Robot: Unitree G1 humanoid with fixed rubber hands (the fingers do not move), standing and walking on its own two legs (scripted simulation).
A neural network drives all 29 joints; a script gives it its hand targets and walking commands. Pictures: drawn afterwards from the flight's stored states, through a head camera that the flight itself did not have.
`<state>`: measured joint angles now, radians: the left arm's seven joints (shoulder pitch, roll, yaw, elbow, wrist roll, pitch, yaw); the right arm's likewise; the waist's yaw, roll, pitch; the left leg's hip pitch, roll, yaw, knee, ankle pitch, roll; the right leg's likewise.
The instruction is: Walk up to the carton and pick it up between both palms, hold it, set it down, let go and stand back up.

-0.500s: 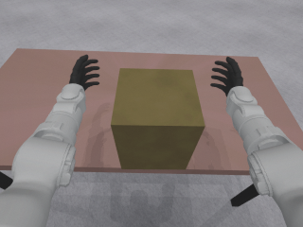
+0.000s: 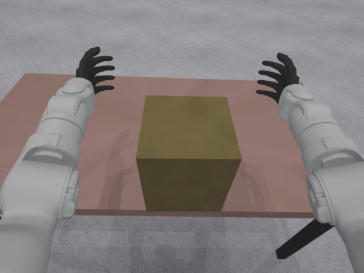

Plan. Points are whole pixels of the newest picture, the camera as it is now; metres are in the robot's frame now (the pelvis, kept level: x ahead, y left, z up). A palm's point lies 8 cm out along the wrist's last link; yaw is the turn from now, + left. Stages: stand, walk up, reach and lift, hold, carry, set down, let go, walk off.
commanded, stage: set down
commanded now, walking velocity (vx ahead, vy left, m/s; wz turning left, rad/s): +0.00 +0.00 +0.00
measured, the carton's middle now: (185, 156) +0.43 +0.02 -0.01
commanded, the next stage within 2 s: none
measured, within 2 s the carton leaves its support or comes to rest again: neither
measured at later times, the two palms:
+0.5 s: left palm (84, 133) +0.39 +0.24 +0.12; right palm (274, 138) +0.40 -0.17 +0.12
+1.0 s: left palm (85, 177) +0.32 +0.24 +0.05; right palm (275, 180) +0.33 -0.18 +0.05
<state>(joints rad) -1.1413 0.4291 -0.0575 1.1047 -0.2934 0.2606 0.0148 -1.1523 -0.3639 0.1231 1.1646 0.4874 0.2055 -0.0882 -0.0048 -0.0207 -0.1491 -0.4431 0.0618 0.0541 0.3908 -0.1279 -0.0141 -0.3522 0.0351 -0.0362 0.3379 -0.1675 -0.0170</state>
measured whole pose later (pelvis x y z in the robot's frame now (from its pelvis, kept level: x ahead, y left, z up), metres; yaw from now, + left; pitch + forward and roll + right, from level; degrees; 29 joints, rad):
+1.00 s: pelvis +0.01 +0.00 +0.00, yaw +0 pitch +0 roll +0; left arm -0.28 0.27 0.08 0.50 -0.16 0.08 -0.03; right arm -0.27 -0.18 0.02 0.56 0.27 -0.04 -0.11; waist 0.02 -0.03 0.00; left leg -0.20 0.04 0.06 0.36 -0.16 -0.02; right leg -0.12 0.02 -0.03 0.34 -0.21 -0.02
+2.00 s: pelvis +0.03 +0.00 +0.00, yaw +0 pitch -3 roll +0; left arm 0.12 0.24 0.00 0.61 -0.12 -0.19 -0.03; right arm 0.10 -0.15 0.05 0.72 0.15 -0.34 -0.03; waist 0.03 -0.03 0.02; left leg -0.12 0.04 0.07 0.38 -0.21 -0.02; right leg -0.05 0.01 -0.02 0.36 -0.26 -0.02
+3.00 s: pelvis +0.02 +0.00 +0.00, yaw +0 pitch -4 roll +0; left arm 0.17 0.21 0.00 0.53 0.00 0.12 0.00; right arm 0.15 -0.19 -0.03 0.74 -0.02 -0.19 0.03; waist 0.00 -0.02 0.06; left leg -0.11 0.04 0.07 0.36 -0.18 -0.02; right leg -0.04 0.02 -0.02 0.35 -0.24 -0.02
